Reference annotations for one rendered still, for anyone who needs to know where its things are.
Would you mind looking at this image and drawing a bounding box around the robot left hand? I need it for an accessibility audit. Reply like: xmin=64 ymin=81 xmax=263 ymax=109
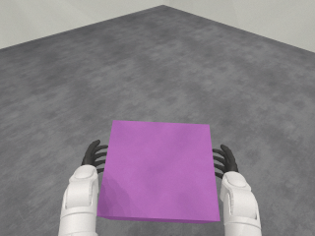
xmin=81 ymin=140 xmax=108 ymax=174

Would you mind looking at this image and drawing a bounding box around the robot right hand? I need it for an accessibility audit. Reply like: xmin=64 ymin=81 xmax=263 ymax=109
xmin=212 ymin=144 xmax=239 ymax=179

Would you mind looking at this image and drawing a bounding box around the robot right forearm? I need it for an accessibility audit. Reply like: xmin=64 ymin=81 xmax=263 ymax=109
xmin=220 ymin=171 xmax=262 ymax=236

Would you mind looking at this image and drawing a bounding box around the carton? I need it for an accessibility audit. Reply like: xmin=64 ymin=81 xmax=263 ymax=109
xmin=96 ymin=120 xmax=221 ymax=224

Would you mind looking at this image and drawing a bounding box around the robot left forearm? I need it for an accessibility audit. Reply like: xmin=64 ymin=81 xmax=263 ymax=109
xmin=58 ymin=164 xmax=99 ymax=236

